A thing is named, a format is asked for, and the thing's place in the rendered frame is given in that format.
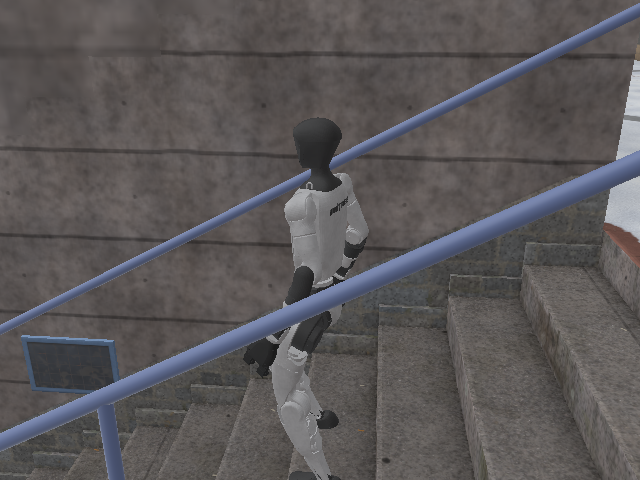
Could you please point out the stairs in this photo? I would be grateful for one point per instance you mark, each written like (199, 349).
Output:
(545, 387)

